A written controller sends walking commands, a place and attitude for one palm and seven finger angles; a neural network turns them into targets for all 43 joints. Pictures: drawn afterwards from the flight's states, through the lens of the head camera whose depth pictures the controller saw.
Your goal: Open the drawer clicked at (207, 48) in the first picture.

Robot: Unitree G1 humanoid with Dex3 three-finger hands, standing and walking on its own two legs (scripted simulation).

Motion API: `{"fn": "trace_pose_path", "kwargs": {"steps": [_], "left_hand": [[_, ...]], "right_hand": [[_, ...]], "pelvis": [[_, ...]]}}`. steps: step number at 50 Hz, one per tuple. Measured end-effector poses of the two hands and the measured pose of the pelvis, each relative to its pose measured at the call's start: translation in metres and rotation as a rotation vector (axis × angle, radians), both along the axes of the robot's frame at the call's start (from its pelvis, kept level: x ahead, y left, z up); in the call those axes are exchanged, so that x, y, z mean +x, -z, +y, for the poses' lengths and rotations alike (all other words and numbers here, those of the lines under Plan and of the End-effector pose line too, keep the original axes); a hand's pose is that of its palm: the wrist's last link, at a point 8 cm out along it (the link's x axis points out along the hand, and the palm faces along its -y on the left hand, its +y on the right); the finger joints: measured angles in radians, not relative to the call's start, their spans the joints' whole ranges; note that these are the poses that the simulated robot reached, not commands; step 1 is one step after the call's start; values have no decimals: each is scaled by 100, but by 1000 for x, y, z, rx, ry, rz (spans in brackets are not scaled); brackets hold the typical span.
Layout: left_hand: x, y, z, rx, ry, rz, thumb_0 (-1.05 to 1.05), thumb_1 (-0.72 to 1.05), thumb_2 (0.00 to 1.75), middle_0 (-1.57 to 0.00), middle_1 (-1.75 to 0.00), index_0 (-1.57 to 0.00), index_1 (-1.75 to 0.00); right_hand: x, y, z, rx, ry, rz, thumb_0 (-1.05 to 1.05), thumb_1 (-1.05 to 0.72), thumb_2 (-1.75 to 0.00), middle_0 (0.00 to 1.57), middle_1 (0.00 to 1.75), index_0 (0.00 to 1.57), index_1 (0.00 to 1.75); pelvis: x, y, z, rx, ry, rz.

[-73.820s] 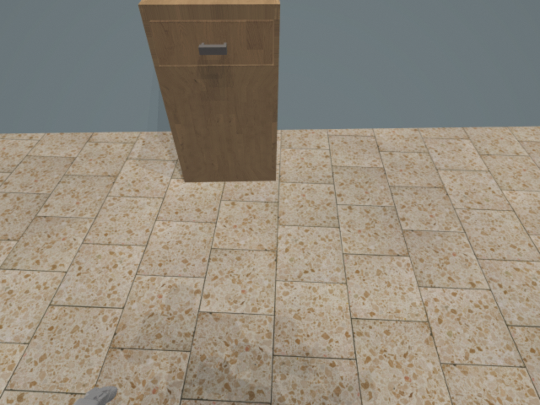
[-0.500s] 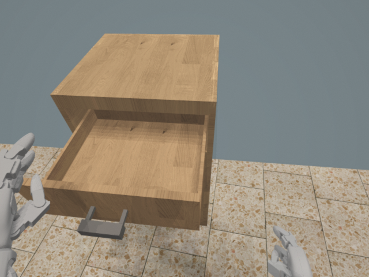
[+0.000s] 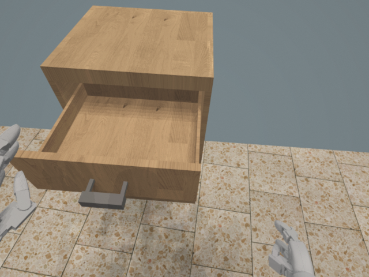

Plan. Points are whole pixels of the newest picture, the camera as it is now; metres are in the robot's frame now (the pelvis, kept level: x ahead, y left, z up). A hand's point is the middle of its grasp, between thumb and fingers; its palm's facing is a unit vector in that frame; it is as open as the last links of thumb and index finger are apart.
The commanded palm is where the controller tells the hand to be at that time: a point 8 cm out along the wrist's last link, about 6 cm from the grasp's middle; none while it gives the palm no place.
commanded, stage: step back with the hand held close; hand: left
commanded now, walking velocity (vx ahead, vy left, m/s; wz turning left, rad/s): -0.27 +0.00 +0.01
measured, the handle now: (105, 192) +0.31 +0.21 -0.03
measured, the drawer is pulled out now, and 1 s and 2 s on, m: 0.27 0.27 0.27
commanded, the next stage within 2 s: stop stepping back and stand still in 0.96 s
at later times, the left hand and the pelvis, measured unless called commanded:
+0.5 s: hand (13, 245) +0.14 +0.23 +0.17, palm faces +0.39 -0.82 -0.43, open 7.4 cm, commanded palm +0.07 +0.28 +0.18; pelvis -0.06 +0.00 -0.01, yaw +0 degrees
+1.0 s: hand out of the picture +0.08 +0.20 +0.16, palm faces +0.27 -0.84 -0.47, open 7.4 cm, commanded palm +0.01 +0.25 +0.18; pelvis -0.13 -0.03 +0.01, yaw -1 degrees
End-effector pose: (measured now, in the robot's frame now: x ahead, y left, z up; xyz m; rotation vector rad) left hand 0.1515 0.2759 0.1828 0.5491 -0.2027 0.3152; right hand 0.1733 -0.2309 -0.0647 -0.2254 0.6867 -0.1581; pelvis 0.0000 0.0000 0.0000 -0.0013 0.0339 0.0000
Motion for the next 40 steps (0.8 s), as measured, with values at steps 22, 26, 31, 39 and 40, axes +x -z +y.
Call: {"fn": "trace_pose_path", "kwargs": {"steps": [22, 26, 31, 39, 40], "left_hand": [[-49, 3, -2, 17, 10, -102, 1, 89, 90, -21, -30, -21, -30], [-56, 2, -4, -9, 20, -120, 1, 88, 90, -21, -30, -21, -30], [-63, 3, 0, 22, 28, -120, 1, 88, 90, -21, -30, -21, -30], [-83, 2, -25, 6, 43, -110, 2, 89, 90, -21, -30, -21, -30], [-85, 0, -31, -3, 58, -108, 2, 89, 90, -21, -30, -21, -30]], "right_hand": [[-72, 16, -1, -9, -15, 17, 1, -90, -90, 21, 30, 21, 30], [-83, 17, -5, -33, -17, 50, 1, -90, -90, 21, 30, 21, 30], [-93, 19, -7, -49, 4, 35, 1, -90, -90, 21, 30, 21, 30], [-107, 25, -6, 35, -40, 3, 1, -90, -90, 21, 30, 20, 30], [-110, 26, -8, 39, -51, 14, 1, -90, -90, 21, 30, 21, 30]], "pelvis": [[-53, 13, -2, -2, -9, -18], [-62, 12, 1, 6, -7, -9], [-74, 16, 2, -27, -20, -14], [-95, 16, -23, -38, 30, 11], [-100, 14, -25, -51, 21, 4]]}}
